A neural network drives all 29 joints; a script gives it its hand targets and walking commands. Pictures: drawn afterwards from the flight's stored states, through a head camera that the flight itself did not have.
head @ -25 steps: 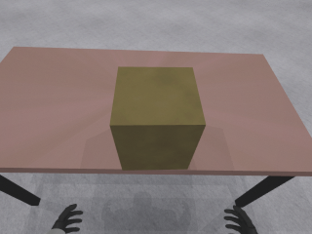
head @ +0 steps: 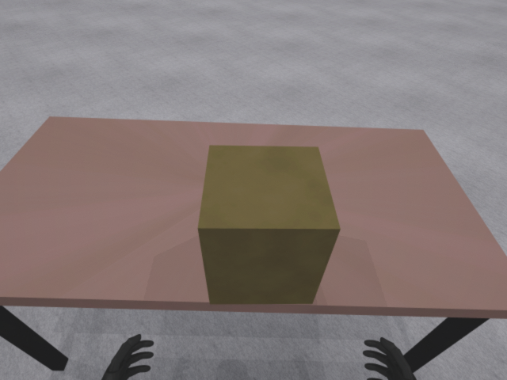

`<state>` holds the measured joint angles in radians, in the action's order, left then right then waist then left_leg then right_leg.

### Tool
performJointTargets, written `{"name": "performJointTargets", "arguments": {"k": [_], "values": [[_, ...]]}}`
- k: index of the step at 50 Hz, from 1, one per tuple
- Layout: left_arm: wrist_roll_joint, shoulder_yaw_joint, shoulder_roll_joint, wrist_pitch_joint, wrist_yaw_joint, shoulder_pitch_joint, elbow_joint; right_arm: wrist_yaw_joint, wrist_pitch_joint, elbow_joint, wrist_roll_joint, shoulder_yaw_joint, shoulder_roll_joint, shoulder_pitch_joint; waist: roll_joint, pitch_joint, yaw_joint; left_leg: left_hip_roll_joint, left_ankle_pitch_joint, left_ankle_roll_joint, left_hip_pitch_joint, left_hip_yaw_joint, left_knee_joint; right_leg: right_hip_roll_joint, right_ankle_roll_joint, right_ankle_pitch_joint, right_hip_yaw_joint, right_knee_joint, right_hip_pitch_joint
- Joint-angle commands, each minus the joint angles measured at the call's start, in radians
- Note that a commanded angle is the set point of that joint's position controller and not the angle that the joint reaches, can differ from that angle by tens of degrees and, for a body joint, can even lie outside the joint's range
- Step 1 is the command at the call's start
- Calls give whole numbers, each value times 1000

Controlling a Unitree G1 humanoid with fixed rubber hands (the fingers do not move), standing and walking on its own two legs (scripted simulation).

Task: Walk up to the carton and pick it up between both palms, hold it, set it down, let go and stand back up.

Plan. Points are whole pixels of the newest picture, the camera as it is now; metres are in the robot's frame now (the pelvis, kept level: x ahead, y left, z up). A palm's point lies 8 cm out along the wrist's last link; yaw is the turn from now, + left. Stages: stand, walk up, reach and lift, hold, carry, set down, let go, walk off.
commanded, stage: reach and lift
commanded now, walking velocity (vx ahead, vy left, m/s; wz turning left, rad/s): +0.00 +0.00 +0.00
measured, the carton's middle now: (262, 227) +0.42 +0.01 -0.01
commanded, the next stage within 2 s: none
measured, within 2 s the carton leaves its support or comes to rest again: neither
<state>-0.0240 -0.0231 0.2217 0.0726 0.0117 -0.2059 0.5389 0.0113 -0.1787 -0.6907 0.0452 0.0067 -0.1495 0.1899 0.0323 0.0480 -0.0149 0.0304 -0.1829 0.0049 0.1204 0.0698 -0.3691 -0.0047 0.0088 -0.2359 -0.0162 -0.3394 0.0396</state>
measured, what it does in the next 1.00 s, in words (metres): stands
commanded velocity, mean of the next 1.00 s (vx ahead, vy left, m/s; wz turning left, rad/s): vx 0.00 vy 0.00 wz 0.00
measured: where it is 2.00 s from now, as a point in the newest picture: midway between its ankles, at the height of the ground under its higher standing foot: outside the picture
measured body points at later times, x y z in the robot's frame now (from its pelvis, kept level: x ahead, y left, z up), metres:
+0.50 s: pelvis +0.00 +0.00 +0.00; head -0.01 +0.01 +0.45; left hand +0.19 +0.24 -0.06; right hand +0.20 -0.21 -0.05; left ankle +0.01 +0.12 -0.75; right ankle -0.03 -0.11 -0.75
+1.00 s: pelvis +0.01 -0.01 -0.01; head +0.01 +0.00 +0.44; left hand +0.24 +0.23 -0.03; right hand +0.25 -0.20 -0.03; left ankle +0.01 +0.12 -0.75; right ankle -0.03 -0.11 -0.75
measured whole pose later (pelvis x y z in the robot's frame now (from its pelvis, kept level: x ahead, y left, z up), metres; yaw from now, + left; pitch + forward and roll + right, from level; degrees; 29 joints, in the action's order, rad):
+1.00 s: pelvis +0.01 -0.01 -0.01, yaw +0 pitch -2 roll +0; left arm -0.20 0.03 0.26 -0.39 0.03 -0.08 0.61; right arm -0.03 -0.48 -0.70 0.22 -0.06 -0.15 0.05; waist 0.02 0.01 -0.03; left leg 0.04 -0.24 0.01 0.19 0.06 -0.46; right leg -0.01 0.01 -0.30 -0.02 -0.44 0.11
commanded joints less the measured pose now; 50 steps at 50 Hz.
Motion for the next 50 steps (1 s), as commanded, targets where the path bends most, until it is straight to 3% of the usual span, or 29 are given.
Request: {"name": "performJointTargets", "arguments": {"k": [1, 9, 17, 30, 42, 46, 50], "values": [[-14, -23, 92, -73, -7, 50, -122, -6, -45, 118, 7, 32, -89, -29, -55, -64, 3, -25, 263, 30, -225, -21, 2, -12, 19, 62, -2, 104, 237], [-61, -5, 110, -157, -11, 28, -137, -11, -75, 192, 20, 32, -66, -9, -39, -51, -10, -23, 207, 23, -185, -12, 23, 0, 21, 22, 17, 109, 222], [-116, 21, 135, -242, -22, 105, -121, -12, -98, 224, 34, 34, -41, -65, -44, -52, -17, -14, 67, 13, -128, -11, 28, 21, 28, -61, 32, 87, 240], [-132, 18, 125, -392, -1, 130, -65, -26, -218, 143, 107, 14, -62, -115, -55, -110, -18, -20, 283, 37, -175, -43, -44, -1, 24, 95, 31, 49, 222], [-161, 20, 130, -526, 9, 214, -55, -29, -352, 117, 169, -29, -68, -206, -47, -149, -13, -34, 256, 40, -108, -45, -94, -2, 2, 163, 46, -17, 199], [-172, 17, 138, -528, 14, 261, -45, -37, -361, 106, 179, -42, -79, -259, -41, -165, -9, -36, 229, 37, -94, -41, -95, 0, -1, 163, 49, -26, 191], [-186, 14, 148, -460, 11, 307, -84, -53, -302, 143, 181, -45, -91, -313, -36, -175, -4, -31, 210, 31, -114, -37, -61, 3, 5, 148, 52, -1, 175]]}}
